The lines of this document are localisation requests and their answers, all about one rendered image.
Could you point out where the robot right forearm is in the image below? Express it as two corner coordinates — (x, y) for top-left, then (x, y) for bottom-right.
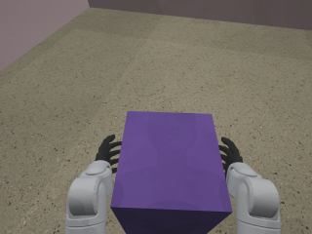
(226, 162), (281, 234)

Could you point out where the robot right hand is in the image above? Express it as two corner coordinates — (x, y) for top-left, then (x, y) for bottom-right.
(218, 136), (243, 180)

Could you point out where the robot left forearm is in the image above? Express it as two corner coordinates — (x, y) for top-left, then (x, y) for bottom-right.
(65, 160), (113, 234)

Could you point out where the carton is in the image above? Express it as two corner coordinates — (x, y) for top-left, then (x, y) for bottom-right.
(110, 111), (233, 234)

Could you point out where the robot left hand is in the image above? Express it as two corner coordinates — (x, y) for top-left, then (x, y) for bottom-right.
(95, 135), (122, 174)

